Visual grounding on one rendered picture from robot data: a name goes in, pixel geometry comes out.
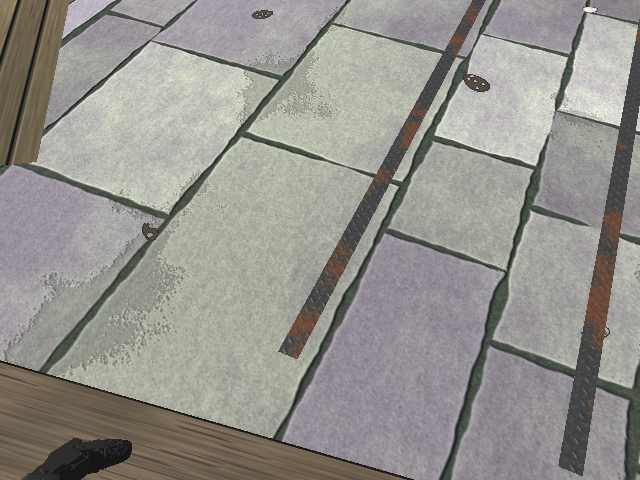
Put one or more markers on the left robot hand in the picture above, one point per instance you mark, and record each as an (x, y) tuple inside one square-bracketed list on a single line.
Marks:
[(75, 459)]

